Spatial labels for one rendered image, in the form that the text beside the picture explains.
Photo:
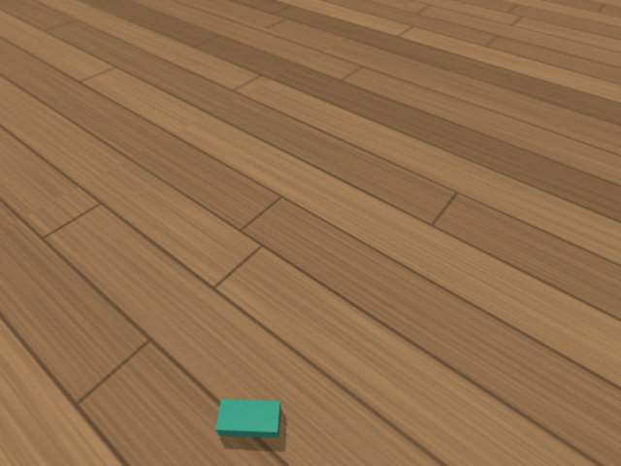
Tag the carton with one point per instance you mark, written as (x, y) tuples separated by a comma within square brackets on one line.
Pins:
[(248, 418)]

